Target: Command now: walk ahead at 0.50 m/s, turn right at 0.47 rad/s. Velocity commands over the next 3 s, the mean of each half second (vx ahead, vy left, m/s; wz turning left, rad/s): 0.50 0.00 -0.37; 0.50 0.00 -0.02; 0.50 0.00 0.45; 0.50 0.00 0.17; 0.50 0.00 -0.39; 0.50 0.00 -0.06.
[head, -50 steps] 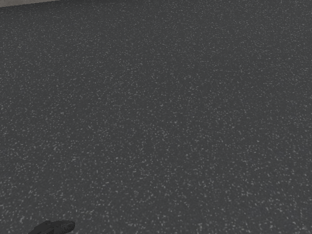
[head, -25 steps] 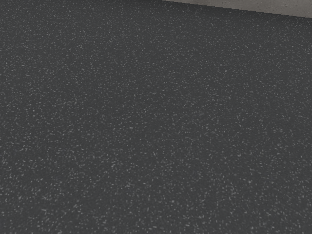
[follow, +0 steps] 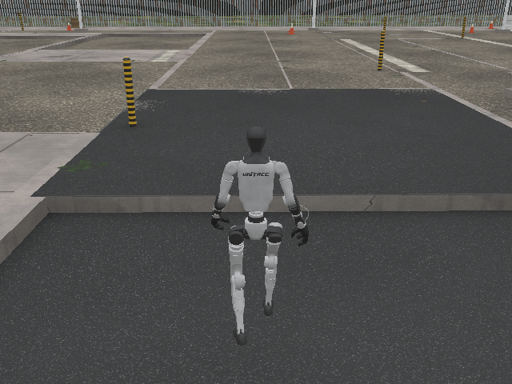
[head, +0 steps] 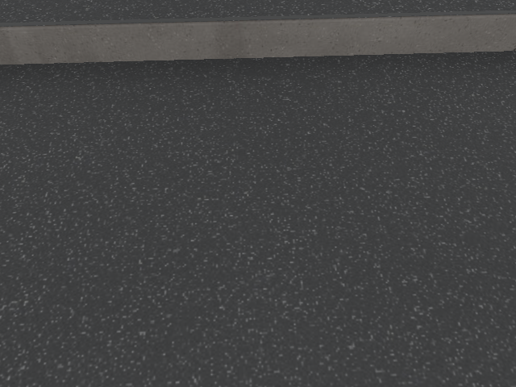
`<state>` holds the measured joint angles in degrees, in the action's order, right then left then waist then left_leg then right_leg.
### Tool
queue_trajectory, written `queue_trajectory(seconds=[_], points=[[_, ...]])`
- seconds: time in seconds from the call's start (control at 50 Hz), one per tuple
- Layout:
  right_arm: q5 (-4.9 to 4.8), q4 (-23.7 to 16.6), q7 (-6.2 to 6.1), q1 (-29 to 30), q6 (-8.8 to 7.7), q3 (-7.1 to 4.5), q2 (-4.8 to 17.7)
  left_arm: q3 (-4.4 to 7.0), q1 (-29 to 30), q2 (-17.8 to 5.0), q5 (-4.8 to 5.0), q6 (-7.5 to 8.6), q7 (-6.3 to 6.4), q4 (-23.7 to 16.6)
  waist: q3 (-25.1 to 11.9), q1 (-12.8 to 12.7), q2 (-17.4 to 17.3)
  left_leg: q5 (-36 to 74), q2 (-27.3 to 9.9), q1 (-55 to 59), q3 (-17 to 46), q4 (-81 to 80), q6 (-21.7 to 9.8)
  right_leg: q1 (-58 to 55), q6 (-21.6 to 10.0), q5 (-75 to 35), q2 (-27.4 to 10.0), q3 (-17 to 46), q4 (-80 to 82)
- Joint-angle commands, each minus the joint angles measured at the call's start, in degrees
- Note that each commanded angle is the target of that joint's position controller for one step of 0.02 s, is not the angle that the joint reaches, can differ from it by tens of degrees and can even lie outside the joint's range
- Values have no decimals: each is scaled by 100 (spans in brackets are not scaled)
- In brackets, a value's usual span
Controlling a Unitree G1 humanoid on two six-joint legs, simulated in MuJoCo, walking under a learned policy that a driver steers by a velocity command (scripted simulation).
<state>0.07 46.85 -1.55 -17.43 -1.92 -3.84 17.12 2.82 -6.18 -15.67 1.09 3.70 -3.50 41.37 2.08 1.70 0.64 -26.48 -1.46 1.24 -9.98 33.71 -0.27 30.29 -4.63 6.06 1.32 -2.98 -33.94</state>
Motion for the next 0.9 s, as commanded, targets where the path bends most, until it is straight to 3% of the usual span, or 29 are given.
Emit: queue_trajectory(seconds=[0.02, 0.04, 0.06, 0.08, 0.1, 0.14, 0.18, 0.24, 0.28, 0.32, 0.38, 0.42, 0.44, 0.46, 0.48, 0.5, 0.52, 0.54, 0.56, 0.58, 0.62, 0.66, 0.76, 0.84, 0.9], points=[[80, -714, 92, -224, -388, 99, 275, 513, -2019, -1597, 37, 33, 125, -89, -2561, -737, 1020, -726, 664, -4134, 1334, 4683, 106, -5494, -2044, 930, -2044, 5182, 1347], [-171, -866, 200, 371, -550, -6, 677, 413, -1896, -1240, -6, 49, 140, -96, -1969, -943, 635, -371, 248, -4736, 1763, 4834, -42, -5204, -1696, 1151, -1896, 4450, 1580], [-221, -981, 227, 659, -638, 19, 696, 365, -1556, -1077, 4, 58, 155, -148, -1270, -790, 251, 140, -21, -4782, 1649, 4395, -137, -4340, -1470, 924, -1690, 3683, 1648], [-82, -977, 192, 762, -664, 3, 683, 313, -1157, -930, 12, 47, 160, -231, -766, -526, -154, 448, -240, -4535, 1567, 3804, -118, -3419, -1314, 389, -1458, 3123, 1740], [16, -968, 161, 704, -618, -50, 745, 253, -891, -773, -34, 47, 180, -330, -541, -309, -65, 666, -391, -4110, 1558, 3409, -55, -2758, -1260, -196, -1279, 2752, 1872], [74, -963, 150, 457, -480, -56, 658, 251, -679, -780, -63, 38, 226, -451, -441, -80, 166, 835, -452, -3690, 1476, 3022, 138, -2083, -1304, -821, -1063, 2411, 2076], [98, -1001, 119, 512, -385, -9, 515, 292, -723, -928, -49, 49, 298, -437, -345, -50, 177, 1143, -412, -3581, 1316, 2440, 345, -1625, -1284, -1309, -909, 1996, 2132], [88, -1090, 130, 1048, -381, 101, 275, 293, -899, -962, -10, 26, 385, -325, -279, -299, 319, 2465, -285, -3286, 1166, 987, 475, -1405, -962, -1136, -574, 1396, 2094], [39, -1150, 184, 1455, -430, 140, 206, 274, -1187, -940, -5, 2, 397, -201, -292, -562, 398, 3245, -127, -3018, 1100, 258, 468, -1483, -827, -684, -576, 1378, 2054], [-30, -1217, 240, 1697, -475, 115, 299, 269, -1392, -974, 2, -14, 386, -92, -232, -689, 445, 3399, -86, -3026, 1165, -105, 380, -1793, -803, -389, -783, 1600, 1947], [-33, -1292, 305, 1764, -538, 36, 491, 275, -1502, -988, -6, -50, 388, 3, -153, -642, 490, 2871, -75, -3168, 1267, -460, 107, -2453, -706, -416, -1144, 2008, 1562], [-33, -1234, 310, 1420, -567, -22, 588, 292, -1392, -1018, -23, -89, 393, 15, -165, -397, 604, 2418, -9, -2820, 1167, -613, -109, -2670, -587, -1014, -1233, 2107, 1226], [-5, -1089, 285, 896, -582, -105, 715, 262, -1307, -938, -34, -103, 389, -12, -421, -109, 540, 2426, 101, -2108, 1034, -786, -270, -2654, -466, -1787, -997, 1948, 656], [63, -969, 254, 116, -599, -191, 949, 172, -1284, -729, -87, -102, 380, -86, -1119, 249, 293, 2626, -390, -825, 1465, -574, -580, -2226, -282, -1700, -673, 1656, -526], [142, -867, 244, -607, -574, -325, 1466, 47, -1952, -351, -80, -30, 387, -171, -2045, 202, -932, 2129, -1585, 1285, 3511, -630, -1409, -497, 138, -10, 125, 1092, -2595], [-9, -648, 309, -954, -511, -307, 1254, 12, -2101, -389, 10, 36, 372, -142, -2233, 249, -1938, 710, -2126, 1850, 5404, -1527, -1840, 822, 315, 2649, 421, 1124, -3729], [-101, -693, 304, -675, -488, -180, 850, 131, -1585, -891, 95, 66, 356, -191, -1369, 359, -1136, -165, -1998, 1305, 5031, -1695, -1581, 1407, 270, 2409, 70, 1327, -4170], [-51, -762, 276, -331, -438, -118, 680, 130, -1036, -918, 84, 77, 345, -323, -815, 331, -635, 13, -1760, 592, 4221, -1752, -1368, 1461, 241, 1924, -208, 1081, -4106], [6, -768, 282, -65, -412, -65, 579, 119, -740, -832, -4, 86, 336, -411, -348, 200, -374, 611, -1502, -123, 3655, -1923, -1317, 1388, 246, 1561, -406, 919, -3722], [43, -778, 280, 104, -424, -19, 468, 146, -729, -780, -67, 77, 334, -411, -222, 43, -436, 1138, -1313, -532, 3289, -2050, -1261, 1142, 264, 1272, -597, 907, -3347], [32, -746, 284, 183, -449, -2, 436, 119, -968, -584, -58, 29, 319, -333, -268, -126, -660, 1846, -1086, -883, 2797, -2262, -1264, 733, 344, 1048, -694, 790, -2979], [-16, -660, 267, 128, -472, -37, 570, 83, -877, -460, -87, -2, 330, -360, -238, -159, -600, 2479, -1072, -974, 2439, -2401, -1350, 799, 455, 832, -737, 679, -2551], [-77, -424, 193, -133, -377, -82, 769, -8, 8, -243, -94, 69, 288, -545, -95, 119, -447, 3022, -847, -873, 1683, -2526, -1175, 676, 579, -635, -671, 484, -733], [-123, -168, 179, -557, -288, -94, 849, -14, 672, -247, -25, 137, 188, -728, 63, 369, -441, 2936, -989, -531, 1636, -2400, -1110, 484, 517, -1050, -484, 373, 83], [-152, -28, 144, -695, -182, -117, 884, 26, 904, -347, -20, 200, 103, -876, 146, 298, -475, 3263, -1220, -64, 1875, -2055, -1020, 451, 333, -554, -396, 446, 463]])
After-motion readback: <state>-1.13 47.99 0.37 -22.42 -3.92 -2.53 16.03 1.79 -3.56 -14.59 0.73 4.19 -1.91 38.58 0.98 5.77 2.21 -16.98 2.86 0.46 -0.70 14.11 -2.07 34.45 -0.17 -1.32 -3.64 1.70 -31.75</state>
